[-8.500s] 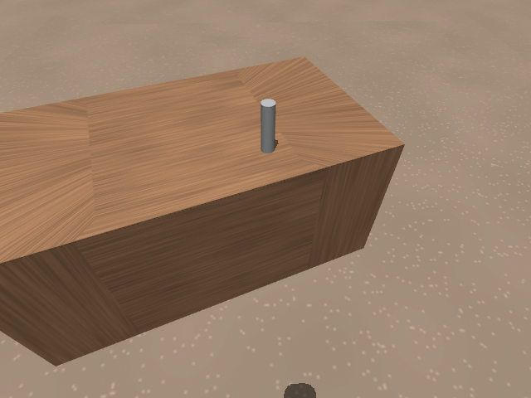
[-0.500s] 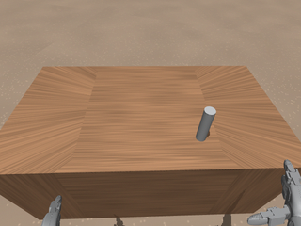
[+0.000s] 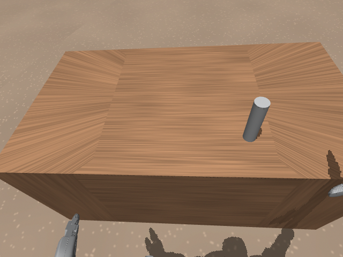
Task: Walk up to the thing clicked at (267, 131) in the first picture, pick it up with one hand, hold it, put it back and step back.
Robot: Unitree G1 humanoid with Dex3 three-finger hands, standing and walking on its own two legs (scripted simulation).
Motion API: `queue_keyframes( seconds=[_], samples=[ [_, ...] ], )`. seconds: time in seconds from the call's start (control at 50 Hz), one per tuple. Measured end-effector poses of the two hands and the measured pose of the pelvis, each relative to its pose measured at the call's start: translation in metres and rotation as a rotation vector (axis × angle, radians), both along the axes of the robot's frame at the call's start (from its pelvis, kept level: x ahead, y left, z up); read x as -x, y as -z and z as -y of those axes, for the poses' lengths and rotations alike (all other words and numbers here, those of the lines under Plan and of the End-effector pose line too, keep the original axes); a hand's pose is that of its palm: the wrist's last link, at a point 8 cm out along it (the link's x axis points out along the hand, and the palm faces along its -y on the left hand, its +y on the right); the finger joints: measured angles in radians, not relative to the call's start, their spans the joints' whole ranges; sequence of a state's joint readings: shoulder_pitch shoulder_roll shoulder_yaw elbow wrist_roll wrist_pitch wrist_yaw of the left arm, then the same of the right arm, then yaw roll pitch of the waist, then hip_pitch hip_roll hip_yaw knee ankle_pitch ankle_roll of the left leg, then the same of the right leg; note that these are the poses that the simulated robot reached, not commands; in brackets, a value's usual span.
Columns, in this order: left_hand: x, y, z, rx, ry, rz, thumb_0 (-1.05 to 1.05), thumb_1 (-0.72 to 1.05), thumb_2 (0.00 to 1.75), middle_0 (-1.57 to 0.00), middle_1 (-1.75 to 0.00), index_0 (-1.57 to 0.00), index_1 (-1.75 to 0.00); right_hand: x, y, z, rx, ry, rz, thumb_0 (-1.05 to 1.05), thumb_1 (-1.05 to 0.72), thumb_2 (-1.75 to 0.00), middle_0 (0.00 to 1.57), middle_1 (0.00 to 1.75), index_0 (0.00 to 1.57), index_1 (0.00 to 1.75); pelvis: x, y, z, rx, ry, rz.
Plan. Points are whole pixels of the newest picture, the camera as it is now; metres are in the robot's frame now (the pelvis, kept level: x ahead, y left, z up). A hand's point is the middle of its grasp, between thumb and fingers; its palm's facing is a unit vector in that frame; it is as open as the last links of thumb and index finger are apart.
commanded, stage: go down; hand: right
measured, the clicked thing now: (255, 121) +0.53 -0.21 -0.05
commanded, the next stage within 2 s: none
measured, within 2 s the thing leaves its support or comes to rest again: neither
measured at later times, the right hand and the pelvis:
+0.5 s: hand out of the picture +0.38 -0.36 +0.06, palm faces +0.19 +0.98 +0.02, open 17.4 cm; pelvis +0.01 +0.00 -0.02, yaw +0 degrees
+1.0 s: hand out of the picture +0.41 -0.38 +0.06, palm faces +0.18 +0.98 +0.02, open 17.5 cm; pelvis +0.01 -0.01 -0.03, yaw +0 degrees
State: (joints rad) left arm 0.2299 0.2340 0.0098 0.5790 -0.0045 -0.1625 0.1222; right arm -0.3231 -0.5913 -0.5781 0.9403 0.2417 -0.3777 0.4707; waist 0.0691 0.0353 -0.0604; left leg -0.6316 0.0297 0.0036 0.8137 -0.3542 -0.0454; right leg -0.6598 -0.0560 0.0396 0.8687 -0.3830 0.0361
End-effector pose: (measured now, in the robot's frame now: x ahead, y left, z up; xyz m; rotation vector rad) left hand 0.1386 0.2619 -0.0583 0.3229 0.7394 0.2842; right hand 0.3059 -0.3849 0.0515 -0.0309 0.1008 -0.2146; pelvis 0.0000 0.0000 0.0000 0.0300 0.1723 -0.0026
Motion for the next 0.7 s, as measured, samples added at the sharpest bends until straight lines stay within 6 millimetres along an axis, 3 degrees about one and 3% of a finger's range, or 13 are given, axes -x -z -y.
queue_keyframes(
  seconds=[0.08,0.18,0.36,0.7],
  samples=[
    [-0.008,-0.005,0.007,-0.005,0.016,0.04,-0.01,-0.52,0.03,-0.07,-0.06,-0.07,-0.05,-0.006,-0.001,0.006,-0.02,-0.004,0.021,-0.02,0.51,-0.05,0.05,0.05,0.05,0.05,-0.002,0.003,0.002,-0.004,0.003,-0.016],
    [-0.015,-0.015,0.002,-0.043,0.021,0.094,-0.01,-0.52,0.04,-0.07,-0.06,-0.07,-0.05,-0.014,-0.006,0.015,-0.034,-0.002,0.062,-0.02,0.49,-0.05,0.05,0.04,0.05,0.05,-0.005,0.007,0.003,-0.007,0.006,-0.029],
    [-0.01,-0.006,0.007,-0.038,0.039,0.061,-0.01,-0.53,0.04,-0.07,-0.06,-0.06,-0.05,-0.029,0.001,0.02,-0.038,-0.038,0.064,-0.01,0.51,-0.04,0.06,0.04,0.05,0.05,-0.007,0.014,0.005,-0.014,0.005,-0.064],
    [-0.012,-0.012,0.004,-0.069,0.065,0.087,-0.01,-0.53,0.05,-0.06,-0.06,-0.06,-0.05,-0.056,-0.009,0.037,-0.043,-0.029,0.078,-0.01,0.55,-0.04,0.06,0.04,0.05,0.05,-0.008,0.023,0.004,-0.024,0.005,-0.107]
  ],
)
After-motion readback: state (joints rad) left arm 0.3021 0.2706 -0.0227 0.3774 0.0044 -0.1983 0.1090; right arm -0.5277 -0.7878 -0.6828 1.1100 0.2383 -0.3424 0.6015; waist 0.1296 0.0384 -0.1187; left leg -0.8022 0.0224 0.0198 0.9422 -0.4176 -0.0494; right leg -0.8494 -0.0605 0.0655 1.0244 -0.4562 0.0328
